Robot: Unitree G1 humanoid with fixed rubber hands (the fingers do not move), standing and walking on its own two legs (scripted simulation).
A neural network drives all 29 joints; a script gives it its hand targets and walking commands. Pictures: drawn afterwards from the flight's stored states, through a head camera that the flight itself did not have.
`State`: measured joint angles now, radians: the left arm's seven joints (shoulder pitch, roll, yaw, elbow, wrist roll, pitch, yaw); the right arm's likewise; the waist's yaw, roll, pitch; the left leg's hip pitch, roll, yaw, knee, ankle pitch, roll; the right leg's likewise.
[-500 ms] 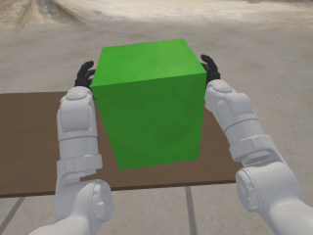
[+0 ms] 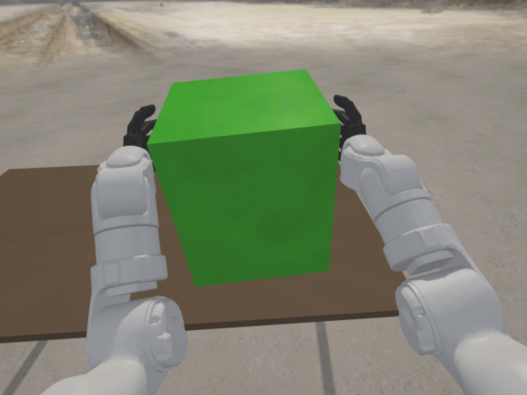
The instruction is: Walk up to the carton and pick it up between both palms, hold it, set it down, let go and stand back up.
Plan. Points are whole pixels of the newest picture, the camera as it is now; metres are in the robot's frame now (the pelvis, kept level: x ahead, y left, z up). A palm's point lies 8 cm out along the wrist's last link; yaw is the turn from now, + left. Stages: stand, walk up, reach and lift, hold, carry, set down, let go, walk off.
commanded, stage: hold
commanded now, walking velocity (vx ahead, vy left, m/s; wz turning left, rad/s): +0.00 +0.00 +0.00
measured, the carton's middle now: (251, 177) +0.38 +0.01 +0.24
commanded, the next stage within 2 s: none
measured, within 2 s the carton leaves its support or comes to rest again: neither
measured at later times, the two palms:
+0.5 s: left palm (137, 159) +0.35 +0.16 +0.29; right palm (353, 146) +0.35 -0.14 +0.29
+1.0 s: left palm (136, 161) +0.35 +0.16 +0.29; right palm (350, 142) +0.36 -0.14 +0.29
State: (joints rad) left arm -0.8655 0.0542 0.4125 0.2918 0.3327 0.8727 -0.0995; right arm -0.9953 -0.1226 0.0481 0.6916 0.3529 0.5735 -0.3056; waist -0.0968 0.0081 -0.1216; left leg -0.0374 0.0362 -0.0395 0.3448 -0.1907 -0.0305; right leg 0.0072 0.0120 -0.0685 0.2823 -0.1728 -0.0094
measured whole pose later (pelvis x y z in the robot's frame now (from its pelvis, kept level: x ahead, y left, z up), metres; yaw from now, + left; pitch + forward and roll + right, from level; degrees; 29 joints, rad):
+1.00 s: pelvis +0.00 +0.00 +0.00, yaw +0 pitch -7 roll -1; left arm -0.85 0.06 0.39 0.27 0.33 0.87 -0.09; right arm -1.01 -0.11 0.02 0.71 0.35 0.58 -0.29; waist -0.11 -0.02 -0.12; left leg -0.04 0.04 -0.05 0.35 -0.19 -0.04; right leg 0.01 0.02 -0.07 0.28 -0.17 -0.01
